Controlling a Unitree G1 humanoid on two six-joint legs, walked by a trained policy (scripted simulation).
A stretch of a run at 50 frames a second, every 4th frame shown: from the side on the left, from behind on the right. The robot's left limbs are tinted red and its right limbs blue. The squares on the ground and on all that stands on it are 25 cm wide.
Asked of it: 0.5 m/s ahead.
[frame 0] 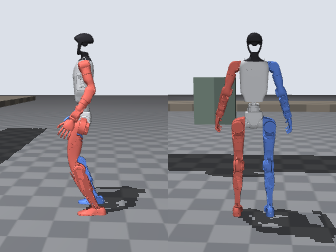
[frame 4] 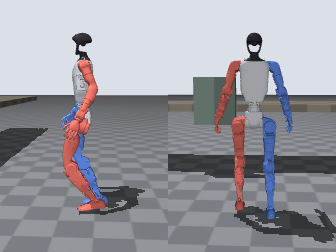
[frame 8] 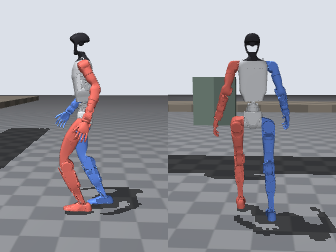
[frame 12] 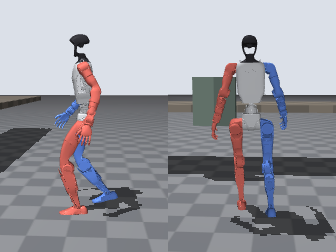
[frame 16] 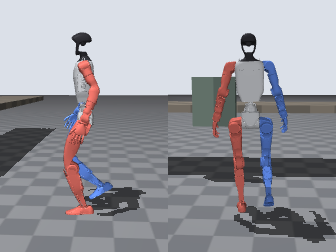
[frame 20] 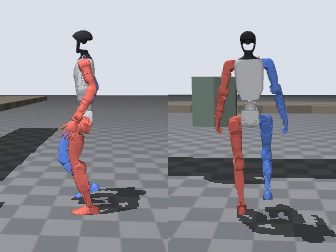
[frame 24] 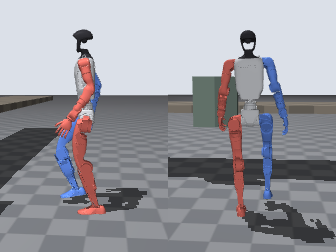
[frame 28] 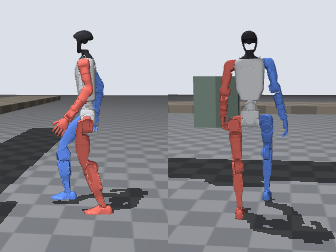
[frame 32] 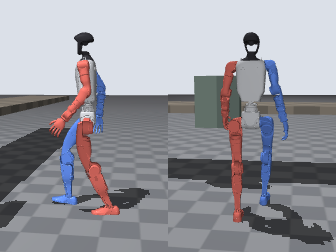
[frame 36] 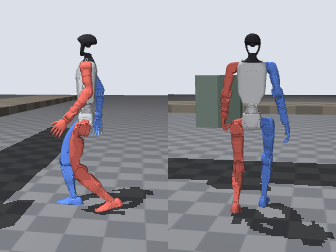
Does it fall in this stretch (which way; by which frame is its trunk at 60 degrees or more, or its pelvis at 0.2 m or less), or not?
no
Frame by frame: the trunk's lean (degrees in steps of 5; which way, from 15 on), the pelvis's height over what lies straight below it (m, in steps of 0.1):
0: 0, 0.8
4: 0, 0.8
8: 5, 0.8
12: 5, 0.8
16: 5, 0.8
20: 5, 0.8
24: 5, 0.8
28: 5, 0.8
32: 5, 0.8
36: 0, 0.7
